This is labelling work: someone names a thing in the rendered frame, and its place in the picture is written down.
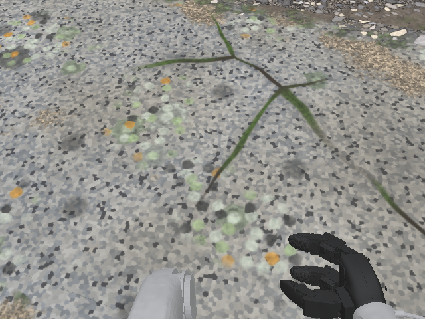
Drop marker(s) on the robot right hand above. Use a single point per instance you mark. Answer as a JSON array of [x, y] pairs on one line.
[[340, 293]]

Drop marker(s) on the right robot forearm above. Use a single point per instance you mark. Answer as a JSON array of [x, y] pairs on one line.
[[375, 310]]

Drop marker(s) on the left robot thigh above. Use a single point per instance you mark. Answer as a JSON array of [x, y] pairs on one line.
[[166, 294]]

